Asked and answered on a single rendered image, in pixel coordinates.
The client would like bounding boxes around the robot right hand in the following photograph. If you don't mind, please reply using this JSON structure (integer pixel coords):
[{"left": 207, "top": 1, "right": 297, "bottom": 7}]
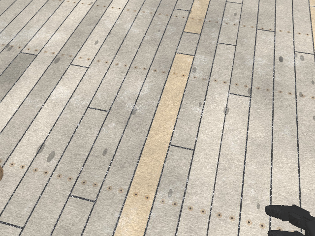
[{"left": 265, "top": 205, "right": 315, "bottom": 236}]

